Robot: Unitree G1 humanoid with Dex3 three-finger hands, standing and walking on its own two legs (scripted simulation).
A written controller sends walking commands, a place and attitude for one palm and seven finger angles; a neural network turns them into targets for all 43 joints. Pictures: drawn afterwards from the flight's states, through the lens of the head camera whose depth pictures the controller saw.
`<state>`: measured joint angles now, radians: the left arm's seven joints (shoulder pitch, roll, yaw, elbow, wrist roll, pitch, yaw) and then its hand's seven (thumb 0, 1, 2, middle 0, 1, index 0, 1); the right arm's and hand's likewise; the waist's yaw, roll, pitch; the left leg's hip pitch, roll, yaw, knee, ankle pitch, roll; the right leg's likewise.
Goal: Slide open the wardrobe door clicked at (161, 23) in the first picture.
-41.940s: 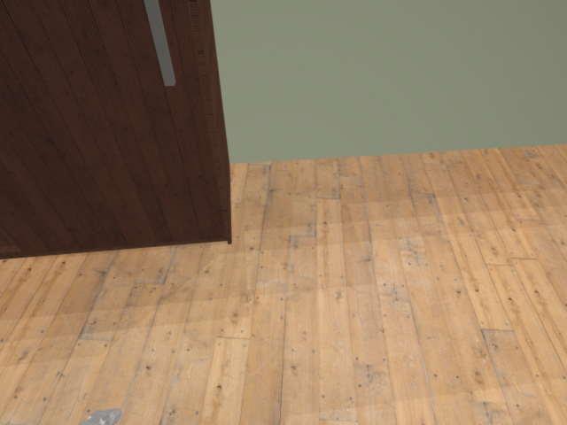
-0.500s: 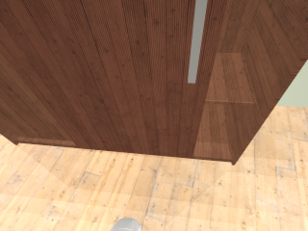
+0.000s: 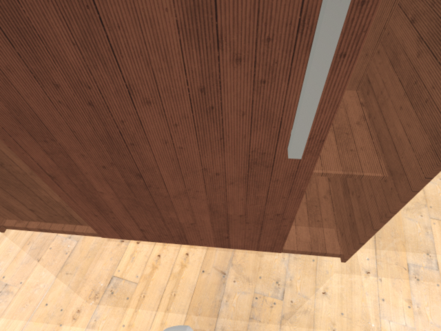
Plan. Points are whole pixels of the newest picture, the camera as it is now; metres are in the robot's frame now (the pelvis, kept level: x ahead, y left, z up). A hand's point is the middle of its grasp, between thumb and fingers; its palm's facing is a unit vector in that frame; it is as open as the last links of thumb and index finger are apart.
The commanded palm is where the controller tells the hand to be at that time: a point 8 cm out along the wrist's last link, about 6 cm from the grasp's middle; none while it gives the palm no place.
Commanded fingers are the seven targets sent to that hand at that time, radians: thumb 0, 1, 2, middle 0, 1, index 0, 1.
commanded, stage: come to a stop and stand still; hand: right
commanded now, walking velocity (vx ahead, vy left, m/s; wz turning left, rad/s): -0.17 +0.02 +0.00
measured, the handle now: (309, 84) +0.48 -0.11 +0.19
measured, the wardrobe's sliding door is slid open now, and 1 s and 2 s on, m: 0.27 0.27 0.27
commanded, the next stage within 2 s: look again from close up in 1.70 s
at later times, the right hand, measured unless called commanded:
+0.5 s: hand out of the picture +0.03 -0.14 -0.16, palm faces +0.01 +0.98 -0.22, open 7.4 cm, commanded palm none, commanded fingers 0.00 -0.90 -0.90 0.20 0.30 0.20 0.30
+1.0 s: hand out of the picture -0.02 -0.16 -0.15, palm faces -0.03 +0.96 -0.27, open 7.4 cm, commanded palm none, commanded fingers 0.00 -0.90 -0.90 0.20 0.30 0.20 0.30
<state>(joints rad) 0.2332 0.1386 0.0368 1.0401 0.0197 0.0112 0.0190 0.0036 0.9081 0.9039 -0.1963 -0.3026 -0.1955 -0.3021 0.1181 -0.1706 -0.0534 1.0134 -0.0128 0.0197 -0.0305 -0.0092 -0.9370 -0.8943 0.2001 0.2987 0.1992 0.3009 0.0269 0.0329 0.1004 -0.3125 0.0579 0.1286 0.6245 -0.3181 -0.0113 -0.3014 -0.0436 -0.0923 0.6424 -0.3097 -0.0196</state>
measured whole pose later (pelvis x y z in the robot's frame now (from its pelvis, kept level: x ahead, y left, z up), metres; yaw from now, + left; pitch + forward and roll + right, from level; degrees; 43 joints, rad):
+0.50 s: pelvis -0.01 +0.04 +0.01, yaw +0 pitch +0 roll +0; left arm 0.17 0.19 0.04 1.03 0.01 0.04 0.01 0.01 0.91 0.90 -0.20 -0.30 -0.20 -0.30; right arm 0.21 -0.18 -0.03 1.02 -0.03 0.01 -0.03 0.01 -0.91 -0.89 0.20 0.30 0.20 0.30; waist 0.01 0.00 0.08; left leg -0.23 0.01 0.06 0.53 -0.29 0.02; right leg -0.24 -0.02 -0.04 0.62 -0.36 0.02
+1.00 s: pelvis -0.04 +0.03 +0.01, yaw +2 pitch -2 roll -1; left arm 0.31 0.18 -0.01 1.03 0.02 -0.01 0.01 0.01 0.92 0.90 -0.20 -0.30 -0.20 -0.30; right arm 0.28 -0.17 0.01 1.07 -0.02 0.00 -0.02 0.01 -0.91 -0.89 0.20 0.30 0.20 0.30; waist 0.01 -0.05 0.01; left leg -0.25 0.03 0.01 0.52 -0.25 0.00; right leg -0.18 0.01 -0.08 0.47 -0.27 -0.02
